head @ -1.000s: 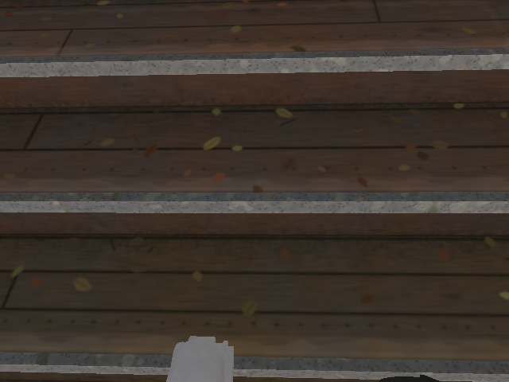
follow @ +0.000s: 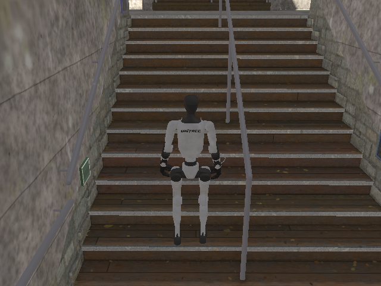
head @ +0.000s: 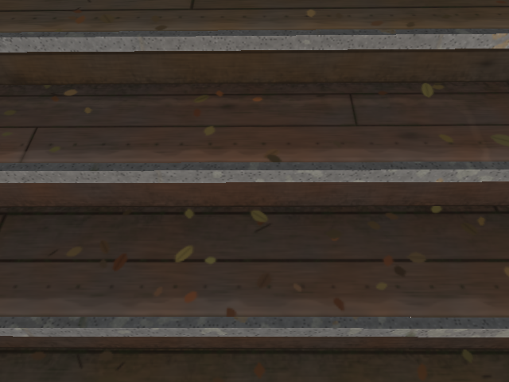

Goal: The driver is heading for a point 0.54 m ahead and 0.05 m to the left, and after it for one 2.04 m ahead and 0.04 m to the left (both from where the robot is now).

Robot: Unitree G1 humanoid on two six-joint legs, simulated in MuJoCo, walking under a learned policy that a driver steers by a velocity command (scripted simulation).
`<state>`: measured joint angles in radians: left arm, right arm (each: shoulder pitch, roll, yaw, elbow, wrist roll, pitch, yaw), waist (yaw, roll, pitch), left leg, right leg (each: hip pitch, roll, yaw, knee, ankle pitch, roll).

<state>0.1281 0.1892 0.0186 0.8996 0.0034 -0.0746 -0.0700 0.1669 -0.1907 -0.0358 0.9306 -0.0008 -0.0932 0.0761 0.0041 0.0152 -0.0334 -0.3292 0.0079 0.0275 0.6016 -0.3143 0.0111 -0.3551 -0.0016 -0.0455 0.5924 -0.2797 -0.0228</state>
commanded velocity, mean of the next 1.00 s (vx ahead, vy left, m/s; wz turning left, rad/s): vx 0.35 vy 0.00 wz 0.00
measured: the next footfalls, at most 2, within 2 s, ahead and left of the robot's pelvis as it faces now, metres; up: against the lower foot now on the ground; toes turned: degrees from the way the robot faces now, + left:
right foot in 0.68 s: +0.34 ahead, -0.08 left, +0.16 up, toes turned -4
left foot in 1.20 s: +0.62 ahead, +0.15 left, +0.31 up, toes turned +7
